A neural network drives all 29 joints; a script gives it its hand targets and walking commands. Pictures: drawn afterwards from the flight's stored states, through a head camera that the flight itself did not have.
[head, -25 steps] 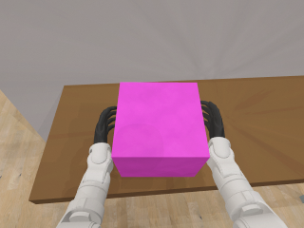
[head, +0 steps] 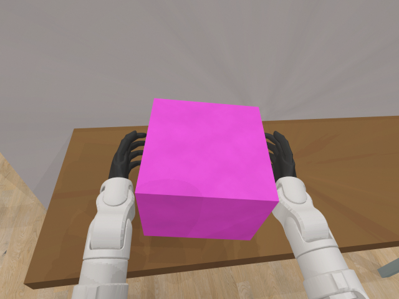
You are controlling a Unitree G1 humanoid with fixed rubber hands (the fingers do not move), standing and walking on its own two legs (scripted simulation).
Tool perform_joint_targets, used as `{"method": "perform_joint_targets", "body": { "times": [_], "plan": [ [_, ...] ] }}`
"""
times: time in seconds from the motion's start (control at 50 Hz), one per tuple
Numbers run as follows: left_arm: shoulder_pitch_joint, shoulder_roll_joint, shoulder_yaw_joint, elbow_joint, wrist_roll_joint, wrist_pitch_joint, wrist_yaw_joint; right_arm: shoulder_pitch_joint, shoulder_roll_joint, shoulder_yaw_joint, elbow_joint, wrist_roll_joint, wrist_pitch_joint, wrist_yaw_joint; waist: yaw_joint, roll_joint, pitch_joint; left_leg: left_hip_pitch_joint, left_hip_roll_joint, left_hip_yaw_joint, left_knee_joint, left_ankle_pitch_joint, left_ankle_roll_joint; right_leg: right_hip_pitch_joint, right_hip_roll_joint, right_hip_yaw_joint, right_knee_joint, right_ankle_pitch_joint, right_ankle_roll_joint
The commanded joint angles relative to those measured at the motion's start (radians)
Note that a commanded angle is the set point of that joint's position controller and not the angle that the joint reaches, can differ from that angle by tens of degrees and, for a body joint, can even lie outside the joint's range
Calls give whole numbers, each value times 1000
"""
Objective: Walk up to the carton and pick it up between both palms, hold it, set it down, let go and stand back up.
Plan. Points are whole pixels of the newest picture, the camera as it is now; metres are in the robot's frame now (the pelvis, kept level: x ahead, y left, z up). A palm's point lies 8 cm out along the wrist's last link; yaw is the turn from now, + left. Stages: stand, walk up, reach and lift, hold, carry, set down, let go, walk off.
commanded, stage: reach and lift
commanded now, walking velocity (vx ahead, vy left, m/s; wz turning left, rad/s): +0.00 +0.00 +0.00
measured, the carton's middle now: (202, 169) +0.35 +0.01 +0.08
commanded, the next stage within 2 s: hold in 1.46 s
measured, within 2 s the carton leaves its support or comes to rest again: neither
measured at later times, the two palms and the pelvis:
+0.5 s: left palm (114, 153) +0.34 +0.17 +0.15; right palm (282, 157) +0.33 -0.14 +0.14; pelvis -0.02 +0.00 +0.00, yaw +0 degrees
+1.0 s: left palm (115, 144) +0.34 +0.16 +0.16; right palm (286, 149) +0.34 -0.14 +0.15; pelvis -0.02 +0.01 +0.00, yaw -1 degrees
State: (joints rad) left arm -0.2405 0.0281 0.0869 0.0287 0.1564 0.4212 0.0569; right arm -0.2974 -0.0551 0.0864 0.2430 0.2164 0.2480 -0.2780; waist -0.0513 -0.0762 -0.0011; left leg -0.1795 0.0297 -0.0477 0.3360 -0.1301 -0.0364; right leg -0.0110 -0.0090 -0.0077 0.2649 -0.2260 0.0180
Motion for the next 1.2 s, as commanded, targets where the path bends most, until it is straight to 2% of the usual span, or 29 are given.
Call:
{"method": "perform_joint_targets", "body": {
  "times": [0.0, 0.1, 0.2, 0.3, 0.4, 0.62, 0.8, 0.92, 1.02, 1.18],
  "plan": [
    [-655, -566, -539, -297, -89, -21, -146, -717, 568, 481, -396, 40, -33, 124, 8, 148, -421, 341, -72, 9, 7, 351, -15, -56, 68, 0, -15, 356, 41],
    [-662, -564, -471, -222, -69, 36, -166, -798, 557, 435, -372, 17, -25, 136, 23, 121, -427, 338, -68, 29, -14, 269, 0, -71, 69, -13, -28, 290, 40],
    [-694, -570, -419, -140, -61, 73, -195, -884, 565, 396, -321, -11, -24, 147, 15, 78, -427, 327, -66, 47, -27, 198, 15, -84, 65, -23, -34, 253, 44],
    [-763, -588, -412, -91, -75, 70, -213, -944, 603, 374, -277, -22, -35, 151, -2, 64, -457, 325, -71, 53, -18, 192, 16, -82, 56, -27, -28, 302, 52],
    [-808, -599, -410, -50, -79, 60, -223, -975, 618, 364, -248, -11, -41, 148, -16, 82, -466, 328, -76, 50, -6, 212, 9, -68, 49, -28, -22, 365, 56],
    [-871, -621, -406, -54, -68, 65, -212, -1039, 593, 357, -235, 38, -40, 153, -11, 136, -493, 380, -71, 37, 19, 292, -12, -80, 61, -42, -22, 363, 44],
    [-897, -641, -390, -21, -65, 86, -195, -1078, 555, 317, -202, 40, -24, 170, -8, 127, -481, 408, -55, 35, 10, 266, -16, -143, 77, -53, -44, 230, 29],
    [-936, -647, -386, -4, -75, 91, -188, -1118, 563, 303, -183, 39, -18, 176, -6, 117, -496, 410, -54, 39, 9, 248, -14, -153, 75, -51, -48, 210, 30],
    [-972, -639, -379, -1, -80, 90, -189, -1140, 586, 307, -161, 46, -10, 171, -2, 113, -510, 402, -62, 48, 14, 246, -8, -136, 66, -44, -43, 239, 38],
    [-954, -619, -364, -31, -80, 106, -205, -1118, 605, 336, -183, 75, 18, 147, -5, 105, -524, 385, -79, 56, 22, 295, -7, -63, 56, -29, -25, 378, 58]
  ]
}}
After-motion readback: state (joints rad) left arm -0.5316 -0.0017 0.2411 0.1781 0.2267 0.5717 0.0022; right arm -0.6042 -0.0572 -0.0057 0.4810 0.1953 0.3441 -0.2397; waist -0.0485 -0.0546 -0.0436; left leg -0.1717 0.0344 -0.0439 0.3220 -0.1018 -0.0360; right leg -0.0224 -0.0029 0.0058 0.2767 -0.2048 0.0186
